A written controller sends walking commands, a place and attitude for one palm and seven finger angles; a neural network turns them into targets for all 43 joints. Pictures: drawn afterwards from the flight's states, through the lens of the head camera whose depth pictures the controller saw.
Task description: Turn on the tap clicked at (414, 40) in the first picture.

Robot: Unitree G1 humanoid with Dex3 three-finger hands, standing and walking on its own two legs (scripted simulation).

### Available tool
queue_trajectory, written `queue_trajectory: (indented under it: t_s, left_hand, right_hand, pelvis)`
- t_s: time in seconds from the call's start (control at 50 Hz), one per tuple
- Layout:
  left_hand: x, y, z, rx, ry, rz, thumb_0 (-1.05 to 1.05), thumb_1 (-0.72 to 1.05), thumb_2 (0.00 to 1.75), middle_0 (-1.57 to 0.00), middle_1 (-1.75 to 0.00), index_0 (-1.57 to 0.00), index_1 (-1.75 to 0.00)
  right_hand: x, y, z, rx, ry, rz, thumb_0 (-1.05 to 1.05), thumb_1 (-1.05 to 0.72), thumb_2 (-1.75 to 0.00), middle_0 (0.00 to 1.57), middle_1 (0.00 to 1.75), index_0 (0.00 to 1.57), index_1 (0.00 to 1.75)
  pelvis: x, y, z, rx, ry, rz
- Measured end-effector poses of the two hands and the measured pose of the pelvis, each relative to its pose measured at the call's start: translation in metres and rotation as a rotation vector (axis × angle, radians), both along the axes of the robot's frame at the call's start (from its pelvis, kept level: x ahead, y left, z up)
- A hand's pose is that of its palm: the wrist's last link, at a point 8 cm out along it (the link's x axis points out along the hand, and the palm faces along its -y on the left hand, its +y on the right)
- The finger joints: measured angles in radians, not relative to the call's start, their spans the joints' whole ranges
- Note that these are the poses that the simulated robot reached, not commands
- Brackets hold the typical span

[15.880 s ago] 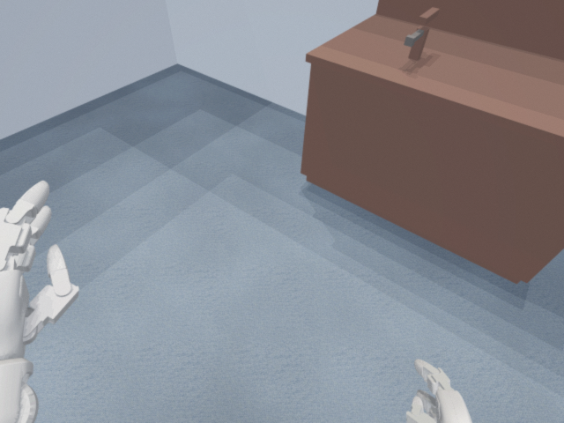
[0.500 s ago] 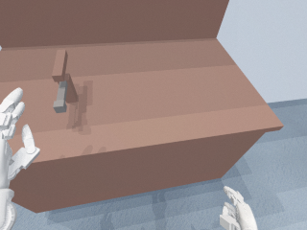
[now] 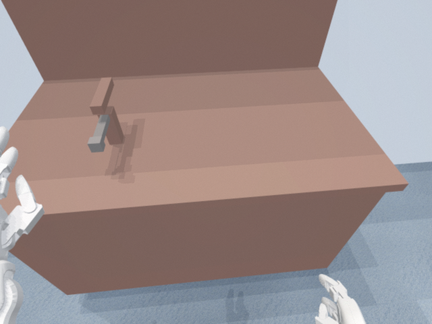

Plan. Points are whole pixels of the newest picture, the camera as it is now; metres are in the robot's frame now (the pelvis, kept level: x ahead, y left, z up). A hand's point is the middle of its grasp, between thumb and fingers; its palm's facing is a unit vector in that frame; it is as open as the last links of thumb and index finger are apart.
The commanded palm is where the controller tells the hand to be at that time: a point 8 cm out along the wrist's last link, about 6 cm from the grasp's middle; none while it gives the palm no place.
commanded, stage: turn the palm inward beside the body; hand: left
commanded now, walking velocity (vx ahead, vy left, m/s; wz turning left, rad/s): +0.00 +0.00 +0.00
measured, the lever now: (96, 144) +0.46 +0.36 +0.06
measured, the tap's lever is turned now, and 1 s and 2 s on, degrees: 0 0 0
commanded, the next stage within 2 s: reach beside the lever's end, fingers flat in 1.72 s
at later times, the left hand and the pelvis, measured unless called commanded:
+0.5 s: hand (70, 212) +0.23 +0.26 +0.13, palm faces +0.44 -0.86 -0.25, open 7.4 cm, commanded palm +0.18 +0.29 +0.16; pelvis +0.04 +0.00 +0.00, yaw -1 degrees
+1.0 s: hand (75, 226) +0.21 +0.25 +0.13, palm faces +0.40 -0.90 -0.16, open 7.4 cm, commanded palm +0.15 +0.29 +0.14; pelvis +0.01 +0.03 -0.01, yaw -1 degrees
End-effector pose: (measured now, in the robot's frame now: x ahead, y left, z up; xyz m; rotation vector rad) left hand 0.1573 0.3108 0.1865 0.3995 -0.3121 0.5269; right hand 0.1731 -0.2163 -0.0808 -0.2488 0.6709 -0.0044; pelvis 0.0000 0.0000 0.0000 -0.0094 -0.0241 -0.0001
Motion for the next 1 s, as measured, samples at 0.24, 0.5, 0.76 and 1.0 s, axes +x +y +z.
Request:
queue_trajectory:
  t_s: [0.24, 0.5, 0.76, 1.0]
  left_hand:
    - [0.053, -0.035, -0.033, -0.099, 0.245, -0.157, 0.02, 0.9, 0.9, -0.21, -0.3, -0.2, -0.3]
    - [0.027, -0.01, -0.04, -0.171, 0.222, -0.052, 0.01, 0.9, 0.89, -0.21, -0.3, -0.2, -0.3]
    - [0.023, -0.016, -0.038, -0.198, 0.169, -0.115, 0.02, 0.89, 0.89, -0.21, -0.3, -0.21, -0.3]
    - [0.009, -0.022, -0.051, -0.257, 0.2, -0.114, 0.02, 0.9, 0.9, -0.21, -0.3, -0.2, -0.3]
  right_hand:
    - [0.004, -0.032, -0.007, 0.008, -0.034, -0.143, 0.01, -0.9, -0.9, 0.2, 0.3, 0.2, 0.3]
    - [0.029, -0.023, -0.002, -0.02, -0.066, -0.099, 0.01, -0.9, -0.9, 0.2, 0.3, 0.2, 0.3]
    - [0.037, 0.027, 0.009, 0.051, -0.155, -0.038, 0.01, -0.9, -0.9, 0.2, 0.3, 0.21, 0.3]
    - [0.021, 0.031, 0.009, 0.023, -0.149, -0.015, 0.01, -0.9, -0.9, 0.2, 0.3, 0.21, 0.3]
  pelvis:
    - [0.016, -0.011, 0.0, 0.017, 0.027, -0.044]
    - [0.036, 0.004, -0.002, 0.013, 0.047, -0.024]
    - [0.027, 0.02, -0.004, 0.007, 0.048, -0.03]
    - [0.014, 0.025, -0.005, 0.001, 0.035, -0.022]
